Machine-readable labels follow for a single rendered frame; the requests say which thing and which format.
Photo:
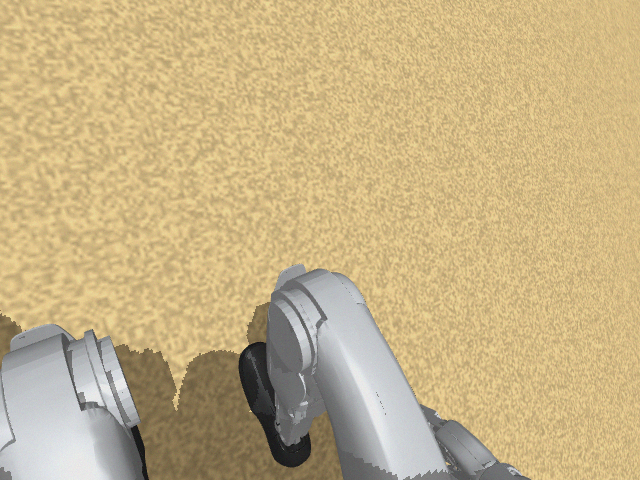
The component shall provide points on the right robot arm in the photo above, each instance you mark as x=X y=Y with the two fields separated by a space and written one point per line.
x=502 y=471

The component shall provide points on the left robot foot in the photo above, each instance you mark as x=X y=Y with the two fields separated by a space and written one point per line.
x=141 y=449

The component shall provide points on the right robot hand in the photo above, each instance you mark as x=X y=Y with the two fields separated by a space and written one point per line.
x=459 y=447

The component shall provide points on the right robot foot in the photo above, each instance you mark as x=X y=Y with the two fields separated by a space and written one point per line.
x=261 y=399

